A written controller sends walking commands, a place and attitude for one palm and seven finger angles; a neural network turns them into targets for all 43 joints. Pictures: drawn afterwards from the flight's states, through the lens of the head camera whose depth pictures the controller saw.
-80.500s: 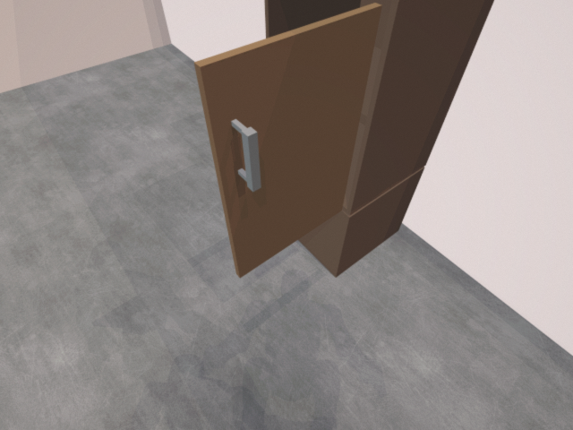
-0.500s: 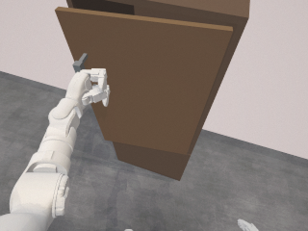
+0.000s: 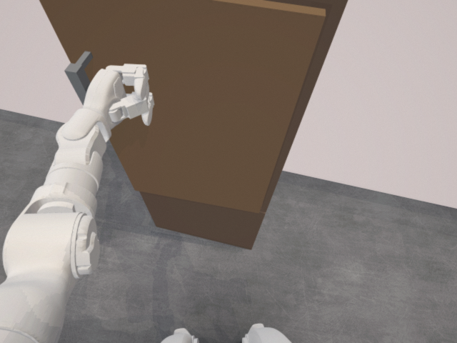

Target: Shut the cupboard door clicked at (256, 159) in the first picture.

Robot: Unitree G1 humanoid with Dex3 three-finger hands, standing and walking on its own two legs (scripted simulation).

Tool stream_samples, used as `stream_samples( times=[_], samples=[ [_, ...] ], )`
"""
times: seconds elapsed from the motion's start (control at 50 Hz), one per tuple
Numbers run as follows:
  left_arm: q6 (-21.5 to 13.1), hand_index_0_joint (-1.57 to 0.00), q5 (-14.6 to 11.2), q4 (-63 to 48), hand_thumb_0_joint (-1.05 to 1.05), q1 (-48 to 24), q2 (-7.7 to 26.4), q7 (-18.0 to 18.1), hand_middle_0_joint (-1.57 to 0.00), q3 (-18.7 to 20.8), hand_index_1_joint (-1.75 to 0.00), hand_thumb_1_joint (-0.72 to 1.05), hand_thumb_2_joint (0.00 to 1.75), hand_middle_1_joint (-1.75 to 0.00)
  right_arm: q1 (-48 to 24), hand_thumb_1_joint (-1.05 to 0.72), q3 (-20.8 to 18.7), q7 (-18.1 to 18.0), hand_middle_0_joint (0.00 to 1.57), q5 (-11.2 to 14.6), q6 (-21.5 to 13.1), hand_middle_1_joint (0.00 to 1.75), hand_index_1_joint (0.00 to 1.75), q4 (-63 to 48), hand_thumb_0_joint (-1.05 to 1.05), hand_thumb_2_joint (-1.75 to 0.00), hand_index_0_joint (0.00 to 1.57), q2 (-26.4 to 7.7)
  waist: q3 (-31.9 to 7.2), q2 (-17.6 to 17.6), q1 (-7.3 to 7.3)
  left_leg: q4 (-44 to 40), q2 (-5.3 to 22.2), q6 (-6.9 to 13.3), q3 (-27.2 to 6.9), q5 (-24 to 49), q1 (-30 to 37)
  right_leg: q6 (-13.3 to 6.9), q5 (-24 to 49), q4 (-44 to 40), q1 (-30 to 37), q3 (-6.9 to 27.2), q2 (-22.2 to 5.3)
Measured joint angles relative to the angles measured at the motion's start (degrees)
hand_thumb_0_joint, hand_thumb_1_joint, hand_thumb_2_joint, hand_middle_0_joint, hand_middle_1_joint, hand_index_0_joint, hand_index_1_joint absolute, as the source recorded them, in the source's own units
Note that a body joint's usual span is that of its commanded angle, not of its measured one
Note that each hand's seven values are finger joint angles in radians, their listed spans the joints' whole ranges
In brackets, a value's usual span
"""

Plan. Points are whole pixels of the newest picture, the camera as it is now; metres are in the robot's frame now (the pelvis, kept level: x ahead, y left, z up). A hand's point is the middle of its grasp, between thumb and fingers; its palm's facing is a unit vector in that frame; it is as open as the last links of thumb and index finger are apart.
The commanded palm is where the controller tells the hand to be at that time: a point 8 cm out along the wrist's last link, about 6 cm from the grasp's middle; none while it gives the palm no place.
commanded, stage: push the door shut along its arc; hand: left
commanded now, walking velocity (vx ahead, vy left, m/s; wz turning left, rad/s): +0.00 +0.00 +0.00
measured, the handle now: (94, 92) +0.54 +0.19 +0.11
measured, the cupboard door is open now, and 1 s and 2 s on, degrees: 3 0 0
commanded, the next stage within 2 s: pull the fist back off the door in 0.34 s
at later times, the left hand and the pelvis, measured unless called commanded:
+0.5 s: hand (153, 98) +0.50 +0.09 +0.13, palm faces -0.36 -0.93 +0.00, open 3.0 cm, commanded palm +0.53 +0.10 +0.12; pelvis -0.01 +0.00 -0.01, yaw +3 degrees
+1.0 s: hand (174, 100) +0.50 +0.05 +0.13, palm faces +0.00 -1.00 +0.02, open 3.3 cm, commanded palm +0.46 +0.10 +0.12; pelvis -0.02 -0.01 -0.01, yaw +0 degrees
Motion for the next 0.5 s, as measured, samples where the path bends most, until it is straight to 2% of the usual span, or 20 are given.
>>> stream_samples(
  times=[0.16, 0.32, 0.46, 0.48, 0.5],
  samples=[
    [1.3, -1.3, -0.2, 2.7, 0.01, -5.1, 1.4, -1.4, -1.3, -2.0, -1.5, 0.91, 0.94, -1.5, -0.7, -0.9, 0.0, -0.5, 0.2, -0.3, -0.8, 0.3, 0.3, 0.9, 0.01, -0.89, 0.2, -0.3, 0.1, 0.1, -0.67, 1.6, 0.1, -0.3, -1.1, -0.3, -3.0, -0.4, -0.3, 0.9, -2.4, -1.2, 0.1],
    [2.4, -1.3, -1.4, 3.7, 0.0, -8.3, 0.5, -2.4, -1.3, -5.4, -1.5, 0.91, 0.99, -1.5, -1.5, -0.9, -0.2, -1.0, 0.2, -0.7, -2.1, 0.3, 0.3, 2.8, 0.01, -0.89, 0.2, -0.3, -0.2, 0.2, 0.42, 3.2, -0.4, -0.4, -2.3, -0.5, -5.5, -0.5, -1.0, 2.4, -4.4, -2.4, -0.4],
    [3.3, -1.3, -2.3, 3.9, -0.02, -11.0, -1.3, -1.4, -1.3, -9.0, -1.5, 0.96, 1.06, -1.5, -3.1, -0.9, 0.1, -1.7, 0.2, -0.8, -4.1, 0.3, 0.3, 5.0, 0.01, -0.89, 0.2, 0.0, -0.3, -0.1, 1.28, 4.4, -1.0, -0.4, -3.1, -0.5, -7.4, -0.5, -1.5, 3.7, -5.9, -3.4, -1.0],
    [3.5, -1.3, -2.1, 4.0, -0.02, -11.3, -2.1, -0.4, -1.3, -8.3, -1.5, 0.94, 1.06, -1.5, -3.2, -0.9, -0.1, -1.7, 0.2, -0.7, -4.4, 0.3, 0.3, 5.0, 0.01, -0.89, 0.2, 0.1, -0.4, 0.0, 1.56, 4.6, -1.0, -0.4, -3.3, -0.5, -7.8, -0.5, -1.4, 3.7, -6.2, -3.5, -0.9],
    [3.5, -1.3, -1.8, 4.0, -0.02, -11.4, -3.4, 2.3, -1.3, -7.5, -1.5, 0.9, 1.07, -1.5, -3.0, -0.9, -0.3, -1.4, 0.2, -0.7, -4.6, 0.3, 0.3, 4.8, 0.01, -0.89, 0.2, 0.2, -0.6, 0.1, 1.98, 4.8, -1.0, -0.5, -3.4, -0.5, -8.2, -0.5, -1.4, 3.7, -6.4, -3.7, -0.9]
  ],
)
